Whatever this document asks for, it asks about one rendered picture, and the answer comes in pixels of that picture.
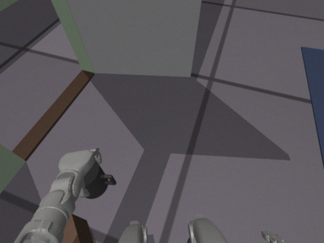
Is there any right robot hand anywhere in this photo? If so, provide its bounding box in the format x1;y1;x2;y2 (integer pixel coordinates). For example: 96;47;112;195
261;230;284;243

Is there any left robot hand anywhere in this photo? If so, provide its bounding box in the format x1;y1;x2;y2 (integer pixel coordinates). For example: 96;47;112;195
58;148;102;197

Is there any left robot arm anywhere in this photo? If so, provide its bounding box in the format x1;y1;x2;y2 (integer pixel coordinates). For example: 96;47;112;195
14;169;84;243

